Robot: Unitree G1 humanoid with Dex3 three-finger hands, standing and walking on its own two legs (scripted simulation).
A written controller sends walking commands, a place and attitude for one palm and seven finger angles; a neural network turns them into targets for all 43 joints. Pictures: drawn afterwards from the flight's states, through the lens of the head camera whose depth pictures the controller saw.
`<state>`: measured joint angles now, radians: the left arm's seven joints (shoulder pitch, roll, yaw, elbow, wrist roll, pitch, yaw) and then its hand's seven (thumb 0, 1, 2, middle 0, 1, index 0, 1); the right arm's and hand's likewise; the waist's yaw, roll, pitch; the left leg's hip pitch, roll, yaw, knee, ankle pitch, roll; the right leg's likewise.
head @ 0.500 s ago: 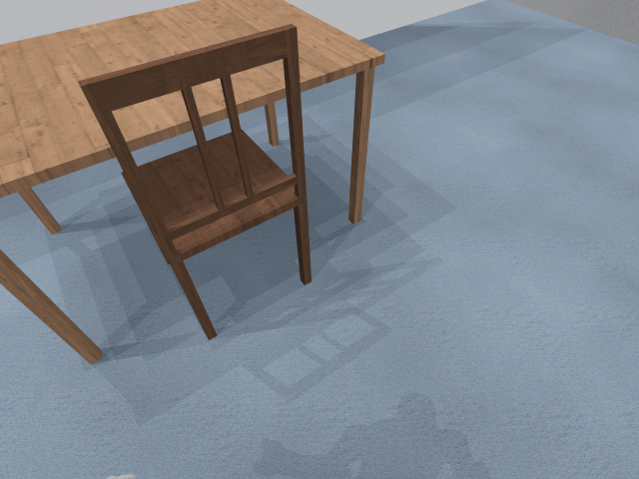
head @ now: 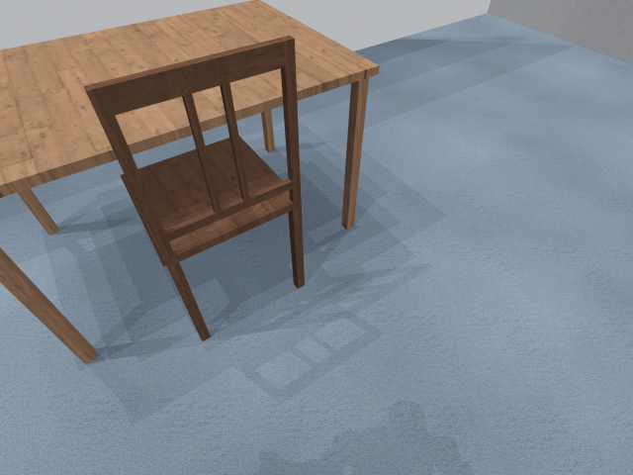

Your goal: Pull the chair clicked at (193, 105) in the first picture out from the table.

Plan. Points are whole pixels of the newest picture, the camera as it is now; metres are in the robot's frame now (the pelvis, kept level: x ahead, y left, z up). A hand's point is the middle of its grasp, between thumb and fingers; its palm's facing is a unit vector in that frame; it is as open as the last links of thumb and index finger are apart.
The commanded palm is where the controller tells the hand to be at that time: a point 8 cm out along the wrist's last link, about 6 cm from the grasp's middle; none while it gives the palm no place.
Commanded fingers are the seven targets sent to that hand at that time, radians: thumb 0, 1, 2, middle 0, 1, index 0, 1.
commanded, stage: stand and wait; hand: left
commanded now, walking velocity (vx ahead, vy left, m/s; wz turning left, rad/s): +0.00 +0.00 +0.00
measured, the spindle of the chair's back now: (203, 159) +0.78 +0.31 -0.07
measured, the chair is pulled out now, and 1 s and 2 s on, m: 0.00 0.00 0.00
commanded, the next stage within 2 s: look at it before walking up in 0.32 s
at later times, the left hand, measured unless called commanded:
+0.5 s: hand out of the picture +0.04 +0.23 -0.16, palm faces -0.02 -0.96 -0.29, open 7.4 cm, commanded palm none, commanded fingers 0.00 0.90 0.90 -0.20 -0.30 -0.20 -0.30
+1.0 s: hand out of the picture +0.02 +0.24 -0.16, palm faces -0.02 -0.96 -0.29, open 7.4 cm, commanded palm none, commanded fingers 0.00 0.90 0.90 -0.20 -0.30 -0.20 -0.30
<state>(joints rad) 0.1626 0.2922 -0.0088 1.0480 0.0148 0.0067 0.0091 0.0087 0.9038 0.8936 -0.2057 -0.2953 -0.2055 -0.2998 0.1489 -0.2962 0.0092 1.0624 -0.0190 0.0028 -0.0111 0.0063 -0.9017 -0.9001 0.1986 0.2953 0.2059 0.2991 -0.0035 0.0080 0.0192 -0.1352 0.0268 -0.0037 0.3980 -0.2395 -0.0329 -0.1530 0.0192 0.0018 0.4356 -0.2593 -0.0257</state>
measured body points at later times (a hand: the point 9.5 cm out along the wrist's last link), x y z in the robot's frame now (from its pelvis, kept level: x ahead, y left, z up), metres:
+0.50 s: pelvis -0.02 +0.01 +0.00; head -0.02 +0.00 +0.45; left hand +0.04 +0.28 -0.14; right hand +0.03 -0.26 -0.15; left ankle -0.02 +0.14 -0.74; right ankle -0.02 -0.10 -0.74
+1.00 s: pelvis -0.02 +0.01 +0.00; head -0.02 +0.01 +0.45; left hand +0.02 +0.29 -0.14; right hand +0.01 -0.26 -0.15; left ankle -0.02 +0.14 -0.74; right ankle -0.02 -0.10 -0.74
